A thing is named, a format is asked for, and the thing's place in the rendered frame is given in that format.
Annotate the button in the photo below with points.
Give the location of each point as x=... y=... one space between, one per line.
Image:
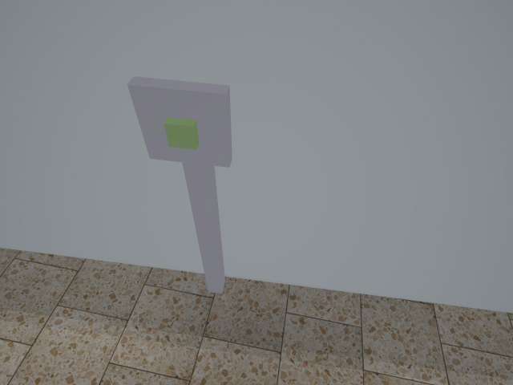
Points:
x=181 y=133

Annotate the panel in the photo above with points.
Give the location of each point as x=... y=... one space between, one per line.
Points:
x=209 y=104

